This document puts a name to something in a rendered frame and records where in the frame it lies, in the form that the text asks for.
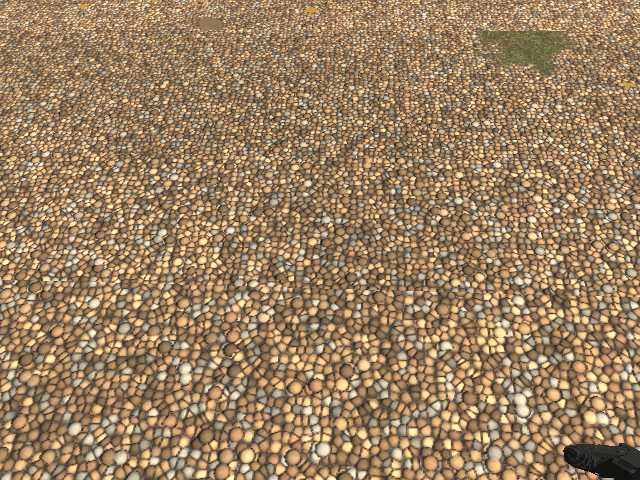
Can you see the robot right hand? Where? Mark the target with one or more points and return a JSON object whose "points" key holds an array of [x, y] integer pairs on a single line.
{"points": [[620, 463]]}

